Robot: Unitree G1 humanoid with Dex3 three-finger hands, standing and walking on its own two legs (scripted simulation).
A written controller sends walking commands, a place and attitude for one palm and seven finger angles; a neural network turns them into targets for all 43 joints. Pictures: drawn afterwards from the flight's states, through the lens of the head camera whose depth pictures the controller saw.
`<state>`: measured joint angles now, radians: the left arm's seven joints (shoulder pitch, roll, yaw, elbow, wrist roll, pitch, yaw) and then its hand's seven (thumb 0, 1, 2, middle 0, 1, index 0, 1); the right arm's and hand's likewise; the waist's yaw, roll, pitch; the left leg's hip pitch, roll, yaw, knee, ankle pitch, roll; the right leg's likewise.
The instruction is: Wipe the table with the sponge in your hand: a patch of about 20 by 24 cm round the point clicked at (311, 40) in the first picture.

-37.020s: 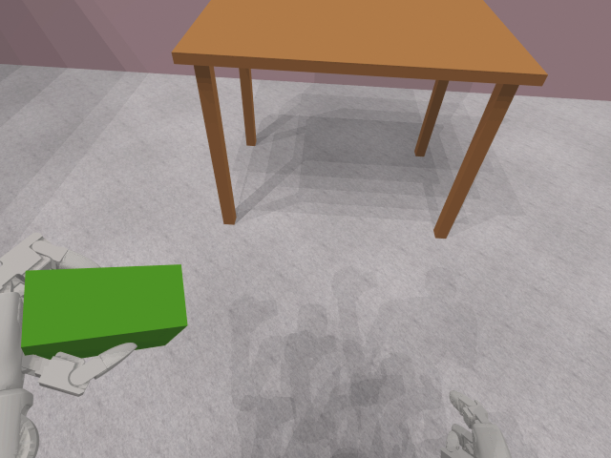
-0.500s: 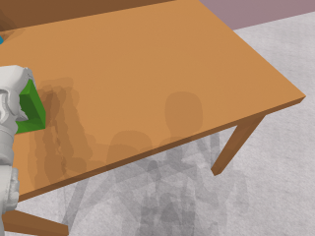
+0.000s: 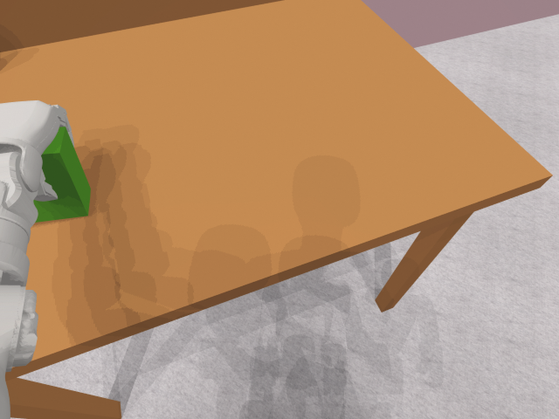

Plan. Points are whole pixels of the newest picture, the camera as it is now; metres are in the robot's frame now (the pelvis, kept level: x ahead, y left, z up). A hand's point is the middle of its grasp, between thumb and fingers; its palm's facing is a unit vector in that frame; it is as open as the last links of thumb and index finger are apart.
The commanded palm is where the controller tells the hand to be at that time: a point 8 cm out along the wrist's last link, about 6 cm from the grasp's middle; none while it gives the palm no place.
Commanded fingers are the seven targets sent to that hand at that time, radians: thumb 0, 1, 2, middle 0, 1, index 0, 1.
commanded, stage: slide across to the middle lane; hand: left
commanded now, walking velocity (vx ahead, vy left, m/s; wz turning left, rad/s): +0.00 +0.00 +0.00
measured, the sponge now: (44, 187) +0.42 +0.37 +0.07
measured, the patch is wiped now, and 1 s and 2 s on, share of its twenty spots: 0.35 0.50 0.75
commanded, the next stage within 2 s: wipe back along the middle lane in 0.38 s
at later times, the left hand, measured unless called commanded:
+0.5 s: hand (87, 154) +0.45 +0.29 +0.12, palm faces -0.08 +0.07 -0.99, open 10.1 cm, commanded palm +0.42 +0.29 +0.16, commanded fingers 0.00 0.10 1.30 -1.20 -1.60 -1.20 -1.60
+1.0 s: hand (91, 173) +0.41 +0.28 +0.11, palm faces -0.02 +0.05 -1.00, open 10.1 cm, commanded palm +0.38 +0.27 +0.14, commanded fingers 0.00 0.10 1.30 -1.20 -1.60 -1.20 -1.60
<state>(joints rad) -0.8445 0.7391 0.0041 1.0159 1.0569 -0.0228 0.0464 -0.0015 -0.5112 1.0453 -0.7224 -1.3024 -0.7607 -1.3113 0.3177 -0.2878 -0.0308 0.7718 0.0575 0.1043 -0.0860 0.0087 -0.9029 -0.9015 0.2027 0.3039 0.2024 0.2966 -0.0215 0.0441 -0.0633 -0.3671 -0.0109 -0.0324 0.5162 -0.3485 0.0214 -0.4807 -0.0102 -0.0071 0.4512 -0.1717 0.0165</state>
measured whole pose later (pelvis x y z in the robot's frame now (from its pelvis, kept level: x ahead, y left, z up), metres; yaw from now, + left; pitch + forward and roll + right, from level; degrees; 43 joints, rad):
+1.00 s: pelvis -0.01 -0.01 +0.01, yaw -1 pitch +6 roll +0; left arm -0.71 0.49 -0.10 0.82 1.03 0.26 0.12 0.00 -0.49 1.05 -0.70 -1.32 -0.74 -1.33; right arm 0.18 -0.28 0.01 0.76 0.06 0.09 -0.07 0.01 -0.90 -0.90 0.20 0.30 0.20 0.30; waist 0.01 0.06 -0.07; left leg -0.22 -0.01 -0.02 0.41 -0.30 0.01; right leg -0.37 -0.01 0.01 0.41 -0.16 0.01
